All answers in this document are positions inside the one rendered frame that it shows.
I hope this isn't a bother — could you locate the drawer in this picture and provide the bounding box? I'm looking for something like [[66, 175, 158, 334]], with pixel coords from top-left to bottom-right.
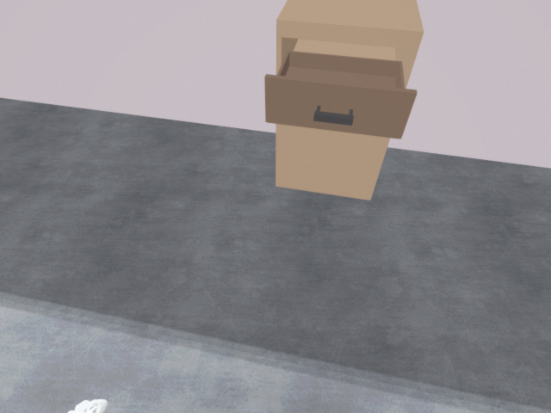
[[264, 51, 417, 139]]

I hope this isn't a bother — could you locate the handle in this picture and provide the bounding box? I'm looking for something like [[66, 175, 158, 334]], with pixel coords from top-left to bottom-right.
[[313, 106, 354, 126]]

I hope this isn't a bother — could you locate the cabinet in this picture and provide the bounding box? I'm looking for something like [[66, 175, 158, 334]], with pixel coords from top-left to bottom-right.
[[275, 0, 424, 200]]

